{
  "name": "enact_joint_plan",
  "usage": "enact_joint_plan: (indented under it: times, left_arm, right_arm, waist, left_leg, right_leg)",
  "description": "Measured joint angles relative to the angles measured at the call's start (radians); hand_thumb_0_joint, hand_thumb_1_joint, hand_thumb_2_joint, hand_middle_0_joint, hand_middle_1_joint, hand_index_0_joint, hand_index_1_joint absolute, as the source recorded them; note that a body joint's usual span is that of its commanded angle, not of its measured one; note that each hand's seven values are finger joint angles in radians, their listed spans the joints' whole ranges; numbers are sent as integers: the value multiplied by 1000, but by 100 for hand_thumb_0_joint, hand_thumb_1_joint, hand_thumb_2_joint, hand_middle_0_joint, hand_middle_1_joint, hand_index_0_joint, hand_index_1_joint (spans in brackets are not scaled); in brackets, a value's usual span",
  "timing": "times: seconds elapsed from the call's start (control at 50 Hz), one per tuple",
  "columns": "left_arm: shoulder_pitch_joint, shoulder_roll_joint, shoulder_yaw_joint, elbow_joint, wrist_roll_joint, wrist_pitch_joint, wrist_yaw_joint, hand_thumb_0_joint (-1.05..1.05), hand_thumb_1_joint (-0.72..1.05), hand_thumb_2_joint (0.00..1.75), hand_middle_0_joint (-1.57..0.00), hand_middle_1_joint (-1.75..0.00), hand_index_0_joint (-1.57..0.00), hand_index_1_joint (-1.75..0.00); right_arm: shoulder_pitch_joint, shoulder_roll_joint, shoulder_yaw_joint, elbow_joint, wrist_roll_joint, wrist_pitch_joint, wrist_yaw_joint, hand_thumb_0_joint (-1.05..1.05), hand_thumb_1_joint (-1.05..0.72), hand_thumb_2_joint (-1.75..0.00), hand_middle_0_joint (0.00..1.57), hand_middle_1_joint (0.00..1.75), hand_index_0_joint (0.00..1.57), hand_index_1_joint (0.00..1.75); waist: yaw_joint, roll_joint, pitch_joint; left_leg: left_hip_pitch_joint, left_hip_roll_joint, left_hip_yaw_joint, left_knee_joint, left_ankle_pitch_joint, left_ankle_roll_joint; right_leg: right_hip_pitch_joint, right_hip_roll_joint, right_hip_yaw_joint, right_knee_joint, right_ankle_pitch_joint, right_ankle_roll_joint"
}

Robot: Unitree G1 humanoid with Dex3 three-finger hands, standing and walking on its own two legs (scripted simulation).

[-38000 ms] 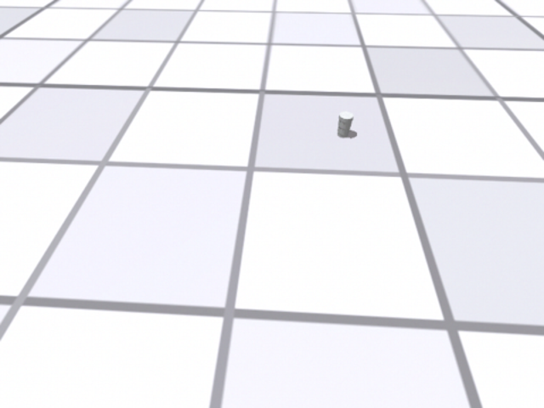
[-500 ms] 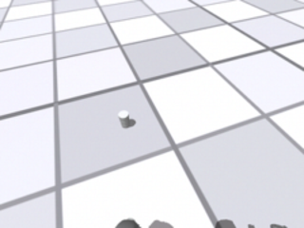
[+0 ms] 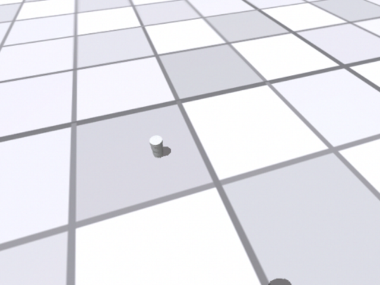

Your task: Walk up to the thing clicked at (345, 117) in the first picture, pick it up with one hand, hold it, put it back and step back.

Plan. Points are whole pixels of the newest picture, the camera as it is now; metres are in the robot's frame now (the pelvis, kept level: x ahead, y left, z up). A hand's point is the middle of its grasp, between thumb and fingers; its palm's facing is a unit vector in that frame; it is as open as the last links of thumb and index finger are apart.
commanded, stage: step back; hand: left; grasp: from the side
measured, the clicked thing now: (157, 147) +1.09 +0.22 -0.69
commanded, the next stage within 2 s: stand in 0.52 s
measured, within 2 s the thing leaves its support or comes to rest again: neither
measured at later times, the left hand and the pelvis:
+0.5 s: hand out of the picture +0.11 +0.31 -0.15, palm faces +0.05 -0.92 -0.39, open 7.4 cm; pelvis +0.04 +0.03 +0.00, yaw +2 degrees
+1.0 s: hand out of the picture +0.10 +0.28 -0.13, palm faces -0.01 -0.94 -0.33, open 7.4 cm; pelvis +0.03 +0.03 +0.02, yaw +2 degrees
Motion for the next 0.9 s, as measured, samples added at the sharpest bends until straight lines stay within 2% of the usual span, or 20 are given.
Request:
enact_joint_plan:
  times: [0.04, 0.08, 0.18, 0.24, 0.32, 0.36, 0.38, 0.4, 0.46, 0.5, 0.58, 0.68, 0.9]
  left_arm:
    - [-7, -18, -2, 5, 11, -9, 8, 1, 90, 90, -20, -30, -20, -30]
    - [-11, -31, -8, 9, 16, -8, 9, 1, 90, 90, -20, -30, -20, -30]
    - [-11, -58, -23, 17, 8, -18, 13, 1, 90, 90, -21, -30, -20, -30]
    - [-12, -54, -24, 21, 5, -21, 17, 1, 90, 90, -21, -30, -21, -30]
    - [-29, -34, -24, 24, -3, -10, 23, 1, 90, 90, -21, -30, -21, -30]
    - [-46, -20, -23, 26, -9, 1, 26, 1, 90, 90, -21, -30, -20, -30]
    - [-53, -13, -22, 27, -12, 8, 29, 1, 90, 90, -21, -30, -20, -30]
    - [-59, -11, -23, 29, -18, 15, 31, 1, 90, 90, -20, -30, -20, -30]
    - [-74, -9, -33, 47, -27, 25, 31, 1, 90, 90, -20, -30, -20, -30]
    - [-77, -6, -35, 61, -23, 19, 29, 1, 90, 90, -20, -30, -20, -30]
    - [-87, -10, -50, 98, -19, 14, 22, 1, 90, 90, -20, -30, -20, -30]
    - [-106, -32, -73, 131, -25, 19, 12, 1, 90, 90, -20, -30, -20, -30]
    - [-129, -43, -84, 172, -18, 13, 4, 1, 90, 90, -20, -30, -20, -30]
  right_arm:
    - [-11, -9, -2, 7, 5, 18, -14, 1, -90, -90, 21, 30, 20, 30]
    - [-16, -10, -1, 16, 6, 26, -21, 1, -91, -90, 20, 30, 20, 30]
    - [-35, -26, 0, 29, 4, 22, -17, 1, -91, -90, 20, 30, 20, 30]
    - [-51, -25, 3, 34, 1, 24, -16, 0, -91, -90, 20, 30, 20, 30]
    - [-71, -12, 6, 42, 1, 20, -12, 0, -91, -90, 20, 30, 20, 30]
    - [-90, 4, 5, 54, 0, 14, -14, 0, -91, -90, 20, 30, 20, 30]
    - [-100, 16, 6, 58, -2, 11, -15, 0, -91, -90, 20, 30, 20, 30]
    - [-107, 22, 10, 59, -2, 9, -15, 0, -91, -90, 20, 30, 20, 30]
    - [-131, 35, 22, 68, 4, 12, -10, 0, -91, -90, 20, 30, 20, 30]
    - [-154, 45, 29, 78, 8, 20, -10, 0, -91, -90, 20, 30, 20, 30]
    - [-183, 60, 41, 92, 21, 5, -11, 0, -91, -90, 21, 30, 20, 30]
    - [-203, 59, 49, 120, 21, -14, -8, 0, -91, -90, 21, 30, 20, 30]
    - [-211, 48, 44, 163, 23, -12, -4, 0, -91, -90, 21, 30, 20, 30]
  waist:
    - [3, 26, -2]
    - [17, 25, -8]
    - [31, 44, -2]
    - [34, 42, 12]
    - [28, 24, 31]
    - [29, -5, 48]
    - [34, -28, 57]
    - [37, -35, 57]
    - [31, -21, 44]
    - [34, -20, 36]
    - [26, -23, 21]
    - [27, -21, 3]
    - [12, -29, -3]
  left_leg:
    - [-46, -14, -54, 113, -76, 17]
    - [-89, -45, -60, 207, -131, 20]
    - [-151, -44, -66, 265, -74, 15]
    - [-151, -23, -53, 209, -60, 9]
    - [-107, 4, 9, 52, -10, 9]
    - [-76, -12, 35, -15, 93, -1]
    - [-68, -26, 50, -20, 96, -3]
    - [-69, -28, 58, -18, 90, -2]
    - [-82, -9, 52, 3, 69, 7]
    - [-78, 3, 59, 6, 62, 5]
    - [-38, -1, 62, -43, 79, 6]
    - [21, -7, 69, -133, 122, 10]
    - [87, -8, 69, -278, 212, 4]
  right_leg:
    - [-2, 15, -23, 26, -13, -8]
    - [3, 6, -25, 34, -35, -16]
    - [40, -7, -36, -7, -36, -10]
    - [44, -18, -36, -1, -48, -4]
    - [34, -45, -44, 42, -81, 14]
    - [23, -71, -33, 84, -106, 29]
    - [17, -86, -17, 100, -111, 33]
    - [9, -86, -2, 108, -105, 31]
    - [26, -47, 18, 73, -153, 15]
    - [43, -35, 24, 27, -75, 32]
    - [84, -39, 26, -25, -59, 55]
    - [142, -44, 29, -116, -16, 62]
    - [201, -41, 25, -246, 67, 59]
